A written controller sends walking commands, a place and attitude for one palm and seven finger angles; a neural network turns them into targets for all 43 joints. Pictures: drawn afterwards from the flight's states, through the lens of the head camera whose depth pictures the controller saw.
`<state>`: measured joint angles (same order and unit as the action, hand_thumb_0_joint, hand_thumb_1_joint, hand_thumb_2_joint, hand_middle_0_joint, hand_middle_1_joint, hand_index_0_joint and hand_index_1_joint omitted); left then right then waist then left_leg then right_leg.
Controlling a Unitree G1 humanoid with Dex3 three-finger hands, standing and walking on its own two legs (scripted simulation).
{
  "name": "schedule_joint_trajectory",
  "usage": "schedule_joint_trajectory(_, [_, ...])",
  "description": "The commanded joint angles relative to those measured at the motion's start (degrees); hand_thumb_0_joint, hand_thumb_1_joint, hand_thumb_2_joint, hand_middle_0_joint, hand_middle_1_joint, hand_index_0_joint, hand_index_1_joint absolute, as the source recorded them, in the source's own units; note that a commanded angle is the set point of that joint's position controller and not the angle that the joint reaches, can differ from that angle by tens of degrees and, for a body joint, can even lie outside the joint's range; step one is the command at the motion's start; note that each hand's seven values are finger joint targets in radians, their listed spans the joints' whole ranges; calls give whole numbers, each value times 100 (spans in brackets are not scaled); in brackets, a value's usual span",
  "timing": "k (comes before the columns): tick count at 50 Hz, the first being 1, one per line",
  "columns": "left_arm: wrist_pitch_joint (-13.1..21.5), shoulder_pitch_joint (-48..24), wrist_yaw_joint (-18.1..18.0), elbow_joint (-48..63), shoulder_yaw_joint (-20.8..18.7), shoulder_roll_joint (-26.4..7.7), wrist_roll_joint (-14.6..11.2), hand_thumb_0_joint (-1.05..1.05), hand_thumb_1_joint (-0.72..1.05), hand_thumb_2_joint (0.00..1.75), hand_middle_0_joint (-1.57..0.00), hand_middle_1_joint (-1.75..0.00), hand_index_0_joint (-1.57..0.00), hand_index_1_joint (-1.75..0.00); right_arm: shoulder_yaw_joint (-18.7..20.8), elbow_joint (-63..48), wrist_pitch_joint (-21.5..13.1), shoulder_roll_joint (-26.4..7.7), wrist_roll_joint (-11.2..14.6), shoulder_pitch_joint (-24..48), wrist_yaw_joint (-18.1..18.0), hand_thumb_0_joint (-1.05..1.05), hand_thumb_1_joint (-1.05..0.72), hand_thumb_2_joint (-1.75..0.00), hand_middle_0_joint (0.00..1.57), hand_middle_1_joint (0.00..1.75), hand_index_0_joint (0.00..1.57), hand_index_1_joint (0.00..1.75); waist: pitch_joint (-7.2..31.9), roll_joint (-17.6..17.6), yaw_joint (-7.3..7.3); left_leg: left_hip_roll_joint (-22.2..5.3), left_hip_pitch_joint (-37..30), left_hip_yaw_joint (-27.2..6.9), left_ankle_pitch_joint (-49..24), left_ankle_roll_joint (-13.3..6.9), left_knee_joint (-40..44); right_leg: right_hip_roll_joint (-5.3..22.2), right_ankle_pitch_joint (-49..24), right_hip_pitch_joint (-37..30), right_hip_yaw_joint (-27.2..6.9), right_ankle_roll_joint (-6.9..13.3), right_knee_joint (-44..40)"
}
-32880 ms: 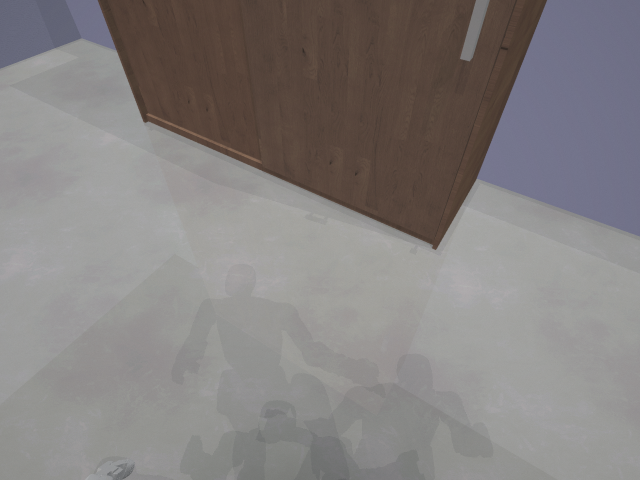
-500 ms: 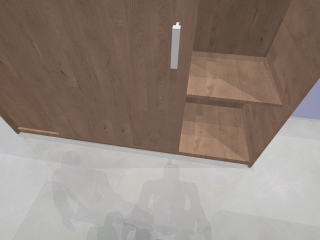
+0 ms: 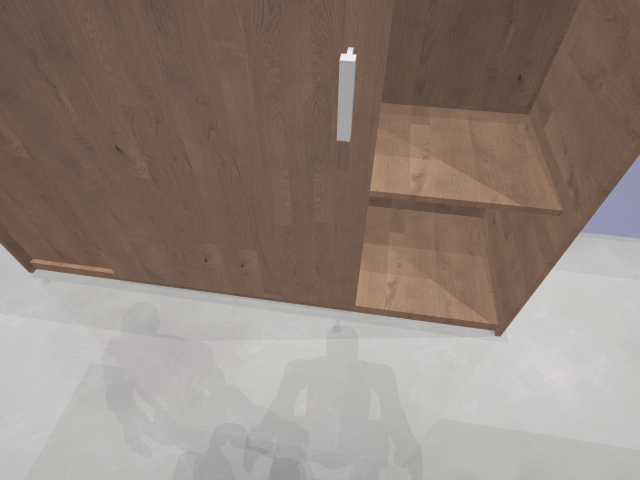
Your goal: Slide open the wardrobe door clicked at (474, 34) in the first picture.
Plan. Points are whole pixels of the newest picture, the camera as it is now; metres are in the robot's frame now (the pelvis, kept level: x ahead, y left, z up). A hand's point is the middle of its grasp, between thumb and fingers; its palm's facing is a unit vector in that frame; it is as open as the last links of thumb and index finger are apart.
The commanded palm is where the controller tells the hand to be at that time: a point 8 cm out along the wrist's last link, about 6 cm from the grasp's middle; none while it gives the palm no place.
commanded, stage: look to check the result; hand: right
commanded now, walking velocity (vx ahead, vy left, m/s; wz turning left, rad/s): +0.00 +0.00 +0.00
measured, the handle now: (347, 95) +0.75 -0.01 +0.10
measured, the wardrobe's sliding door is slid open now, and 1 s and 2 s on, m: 0.49 0.49 0.49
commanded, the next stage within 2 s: stand and wait in 0.04 s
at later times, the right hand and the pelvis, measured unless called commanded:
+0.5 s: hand out of the picture +0.02 -0.18 -0.18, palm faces +0.01 +0.98 -0.19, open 7.4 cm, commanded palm none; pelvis +0.01 +0.00 +0.00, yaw +0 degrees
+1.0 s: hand out of the picture +0.03 -0.19 -0.18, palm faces +0.00 +0.98 -0.20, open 7.4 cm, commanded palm none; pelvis +0.00 +0.00 +0.00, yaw +0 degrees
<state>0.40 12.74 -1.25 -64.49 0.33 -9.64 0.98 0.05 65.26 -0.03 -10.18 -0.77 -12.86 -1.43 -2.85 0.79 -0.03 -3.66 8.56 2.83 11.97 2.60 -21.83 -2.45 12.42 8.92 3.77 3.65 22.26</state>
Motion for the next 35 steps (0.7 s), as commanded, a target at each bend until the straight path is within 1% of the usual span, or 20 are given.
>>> schedule_joint_trajectory(1, [61,262,-56,163,-102,-731,-21,0,90,90,-20,-30,-20,-30,87,-135,-85,-668,-2,-291,-27,0,-90,-90,20,30,20,30,-4,-55,6,-355,-98,-317,-431,-269,323,816,-880,158,-755,-115,-548])
schedule_joint_trajectory(4, [79,273,-58,152,-102,-741,-7,0,90,90,-20,-30,-20,-30,84,-131,-93,-658,6,-276,-25,0,-90,-90,20,30,20,30,133,-87,19,-376,-163,-332,-539,-278,299,824,-1033,70,-757,-116,-545])
schedule_joint_trajectory(5, [78,232,-62,142,-105,-747,-5,0,90,90,-20,-30,-20,-30,84,-126,-90,-651,7,-261,-24,0,-90,-90,20,30,20,30,87,-130,12,-368,-122,-335,-535,-280,298,820,-1022,55,-753,-121,-550])
schedule_joint_trajectory(7, [74,228,-62,145,-99,-721,-11,0,90,90,-20,-30,-20,-30,82,-121,-88,-660,5,-248,-26,0,-90,-90,20,30,20,30,3,-92,14,-372,-113,-324,-561,-278,309,824,-1060,91,-745,-126,-550])
schedule_joint_trajectory(9, [81,223,-64,138,-102,-743,-8,0,90,90,-20,-30,-20,-30,86,-123,-85,-669,7,-250,-25,0,-90,-90,20,30,20,30,67,-170,6,-377,-158,-325,-546,-283,313,828,-1068,61,-758,-119,-573])
schedule_joint_trajectory(11, [82,242,-67,144,-104,-782,-22,0,90,90,-20,-30,-20,-30,97,-135,-100,-706,3,-263,-26,0,-90,-90,20,30,20,30,114,-25,-1,-378,-200,-306,-645,-285,324,836,-1204,22,-745,-109,-514])
schedule_joint_trajectory(12, [89,258,-69,132,-105,-750,-11,0,90,90,-20,-30,-20,-30,96,-129,-98,-677,6,-239,-27,0,-90,-90,20,30,20,30,140,-55,15,-391,-225,-309,-686,-288,309,836,-1259,13,-747,-117,-521])
schedule_joint_trajectory(14, [87,253,-72,120,-100,-761,-6,0,90,90,-20,-30,-20,-30,96,-122,-86,-681,11,-224,-26,0,-90,-90,20,30,20,30,106,-183,13,-379,-216,-303,-595,-282,309,838,-1201,24,-755,-127,-566])
schedule_joint_trajectory(16, [83,221,-71,137,-106,-804,-22,0,90,90,-20,-30,-20,-30,106,-130,-94,-725,2,-255,-23,0,-90,-90,20,30,20,30,75,-86,-10,-384,-199,-290,-586,-285,353,840,-1172,12,-747,-114,-545])
schedule_joint_trajectory(17, [84,221,-71,118,-106,-768,-14,0,90,90,-20,-30,-20,-30,96,-110,-94,-719,4,-212,-23,0,-90,-90,20,30,20,30,52,-30,13,-392,-203,-302,-640,-287,345,836,-1210,28,-762,-119,-549])
schedule_joint_trajectory(20, [81,213,-72,105,-112,-791,-13,0,90,90,-20,-30,-20,-30,90,-111,-94,-723,12,-202,-22,0,-90,-90,20,30,20,30,45,-115,16,-393,-205,-317,-574,-295,373,830,-1140,14,-775,-119,-573])
schedule_joint_trajectory(21, [71,201,-67,126,-113,-798,-26,0,90,90,-20,-30,-20,-30,93,-121,-100,-738,5,-234,-22,0,-90,-90,20,30,20,30,-10,-42,-1,-390,-170,-302,-541,-293,410,829,-1070,28,-748,-117,-558])
schedule_joint_trajectory(22, [73,204,-65,114,-111,-779,-13,0,90,90,-20,-30,-20,-30,82,-110,-102,-719,8,-227,-20,0,-90,-90,20,30,20,30,24,-34,18,-405,-174,-318,-579,-296,401,831,-1071,11,-739,-124,-566])
schedule_joint_trajectory(24, [68,194,-64,114,-110,-800,-7,0,90,90,-20,-30,-20,-30,79,-108,-97,-722,10,-205,-15,0,-90,-90,20,30,20,30,-14,-102,24,-389,-150,-334,-494,-297,409,821,-946,35,-755,-132,-605])
schedule_joint_trajectory(26, [74,178,-65,127,-117,-836,-24,0,90,90,-20,-30,-20,-30,89,-121,-109,-772,4,-228,-16,0,-90,-90,20,30,20,30,6,-99,4,-399,-177,-320,-585,-303,431,833,-1068,6,-732,-119,-568])
schedule_joint_trajectory(28, [73,166,-63,107,-109,-822,-11,0,90,90,-20,-30,-20,-30,79,-109,-102,-753,13,-187,-12,0,-90,-90,20,30,20,30,32,-87,19,-397,-197,-330,-519,-298,422,831,-979,23,-759,-131,-604])
schedule_joint_trajectory(30, [68,145,-62,114,-114,-843,-10,0,90,90,-20,-30,-20,-30,74,-99,-98,-756,9,-175,-10,0,-90,-90,20,30,20,30,-40,-138,22,-389,-144,-341,-457,-302,433,831,-879,47,-761,-133,-642])
schedule_joint_trajectory(31, [69,152,-59,128,-120,-866,-26,0,90,90,-20,-30,-20,-30,89,-120,-109,-804,2,-198,-11,0,-90,-90,20,30,20,30,17,-65,3,-390,-193,-321,-482,-300,452,836,-924,43,-748,-125,-607])
schedule_joint_trajectory(34, [86,131,-65,127,-131,-881,-13,0,90,90,-20,-30,-20,-30,85,-105,-120,-800,11,-158,-10,0,-90,-90,20,30,20,30,164,-84,25,-400,-241,-339,-660,-306,416,842,-1147,-69,-752,-128,-573])
schedule_joint_trajectory(35, [88,108,-64,118,-129,-893,-12,0,90,90,-20,-30,-20,-30,84,-110,-115,-802,11,-143,-12,0,-90,-90,20,30,20,30,105,-123,17,-408,-213,-324,-646,-308,406,849,-1164,-64,-762,-125,-598])
